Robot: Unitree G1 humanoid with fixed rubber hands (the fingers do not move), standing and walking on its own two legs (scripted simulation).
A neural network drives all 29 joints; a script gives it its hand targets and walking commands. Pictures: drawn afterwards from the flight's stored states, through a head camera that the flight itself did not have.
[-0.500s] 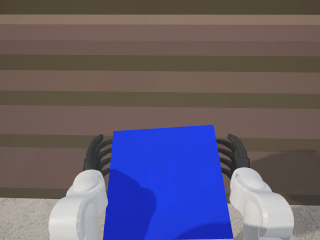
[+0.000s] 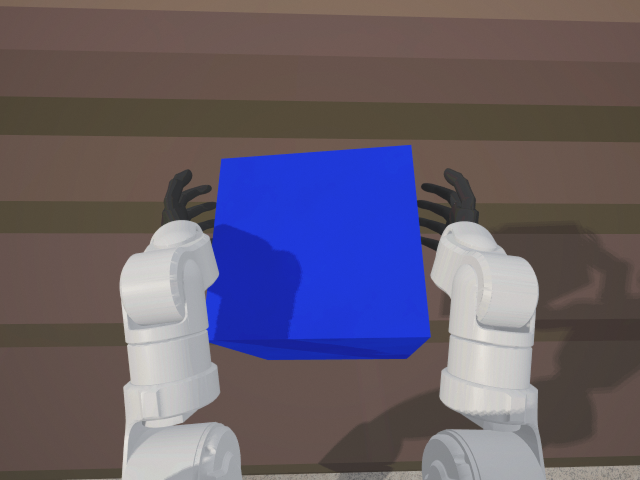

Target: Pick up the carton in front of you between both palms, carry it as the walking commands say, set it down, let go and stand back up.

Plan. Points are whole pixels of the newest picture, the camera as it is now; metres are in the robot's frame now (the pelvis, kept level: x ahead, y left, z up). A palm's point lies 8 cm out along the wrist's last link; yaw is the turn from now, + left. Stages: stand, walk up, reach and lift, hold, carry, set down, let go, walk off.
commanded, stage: carry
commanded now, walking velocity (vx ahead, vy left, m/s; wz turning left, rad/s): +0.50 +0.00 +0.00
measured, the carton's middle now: (326, 272) +0.38 -0.01 +0.06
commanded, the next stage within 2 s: none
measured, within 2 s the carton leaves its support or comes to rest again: neither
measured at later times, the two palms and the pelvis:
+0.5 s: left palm (215, 55) +0.69 +0.14 +0.19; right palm (402, 50) +0.71 -0.15 +0.19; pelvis +0.34 -0.05 +0.08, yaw +0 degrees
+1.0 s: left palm out of the picture +1.05 +0.09 +0.40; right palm out of the picture +1.00 -0.19 +0.40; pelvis +0.67 +0.00 +0.25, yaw +0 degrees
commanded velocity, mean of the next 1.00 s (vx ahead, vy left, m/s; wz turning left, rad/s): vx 0.50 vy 0.00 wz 0.00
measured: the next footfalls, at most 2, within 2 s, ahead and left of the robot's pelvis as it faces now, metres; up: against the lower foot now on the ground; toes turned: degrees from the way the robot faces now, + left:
right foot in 0.40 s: +0.48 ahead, -0.11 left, +0.14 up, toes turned -5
left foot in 0.86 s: +0.79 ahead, +0.07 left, +0.28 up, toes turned +5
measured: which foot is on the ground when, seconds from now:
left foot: down 0.00-0.42, up 0.44-0.84, down 0.86-1.00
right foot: up 0.00-0.38, down 0.40-0.90, up 0.92-1.00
